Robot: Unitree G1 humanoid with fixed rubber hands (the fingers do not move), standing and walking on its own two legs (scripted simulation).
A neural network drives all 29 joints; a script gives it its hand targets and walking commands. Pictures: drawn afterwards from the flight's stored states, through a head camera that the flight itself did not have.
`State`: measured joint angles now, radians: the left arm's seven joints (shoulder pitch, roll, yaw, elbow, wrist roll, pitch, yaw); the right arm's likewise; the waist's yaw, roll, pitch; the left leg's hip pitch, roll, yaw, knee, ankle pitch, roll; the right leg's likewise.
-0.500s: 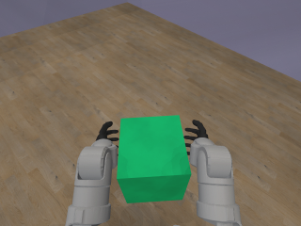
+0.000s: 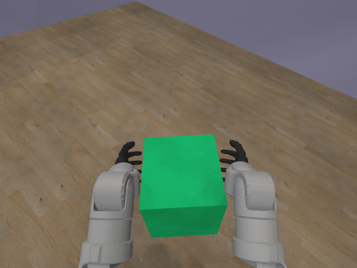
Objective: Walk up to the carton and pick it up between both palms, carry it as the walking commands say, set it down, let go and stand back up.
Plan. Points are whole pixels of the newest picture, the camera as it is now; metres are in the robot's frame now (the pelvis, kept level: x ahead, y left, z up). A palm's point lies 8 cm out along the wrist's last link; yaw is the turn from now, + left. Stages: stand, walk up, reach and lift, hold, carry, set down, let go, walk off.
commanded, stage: carry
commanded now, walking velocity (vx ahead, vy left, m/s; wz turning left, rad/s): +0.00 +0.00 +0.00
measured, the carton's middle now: (181, 187) +0.33 +0.00 -0.01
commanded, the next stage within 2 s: none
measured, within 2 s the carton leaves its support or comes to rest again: neither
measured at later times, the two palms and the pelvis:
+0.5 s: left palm (181, 192) +0.26 +0.00 +0.10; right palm (309, 201) +0.25 -0.24 +0.10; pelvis -0.05 -0.10 +0.01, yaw -1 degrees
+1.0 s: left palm (164, 197) +0.25 +0.04 +0.10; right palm (293, 202) +0.25 -0.20 +0.10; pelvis -0.06 -0.08 +0.01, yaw +0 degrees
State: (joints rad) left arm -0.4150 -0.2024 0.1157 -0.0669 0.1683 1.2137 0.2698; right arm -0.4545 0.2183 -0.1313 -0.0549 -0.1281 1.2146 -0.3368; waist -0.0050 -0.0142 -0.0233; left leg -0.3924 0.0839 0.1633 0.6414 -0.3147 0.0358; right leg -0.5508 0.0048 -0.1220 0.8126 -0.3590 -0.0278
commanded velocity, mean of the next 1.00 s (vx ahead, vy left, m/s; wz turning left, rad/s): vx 0.00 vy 0.00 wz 0.00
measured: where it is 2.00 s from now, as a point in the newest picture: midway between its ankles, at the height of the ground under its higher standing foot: outside the picture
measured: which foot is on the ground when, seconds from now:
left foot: down 0.00-0.18, up 0.20-0.36, down 0.38-1.00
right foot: up 0.00-0.16, down 0.18-1.00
